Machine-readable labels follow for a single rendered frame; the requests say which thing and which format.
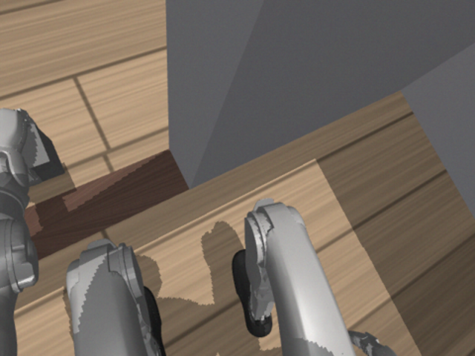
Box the left robot arm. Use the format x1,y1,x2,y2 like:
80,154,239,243
0,147,39,356

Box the left robot foot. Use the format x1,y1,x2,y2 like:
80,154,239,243
144,286,166,356

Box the right robot hand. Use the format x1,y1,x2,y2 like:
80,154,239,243
348,331,398,356

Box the right robot foot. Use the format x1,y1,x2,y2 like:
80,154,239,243
232,249,272,337

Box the cube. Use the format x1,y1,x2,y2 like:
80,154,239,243
22,125,65,187

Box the left robot hand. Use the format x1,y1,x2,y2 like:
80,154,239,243
0,108,42,186

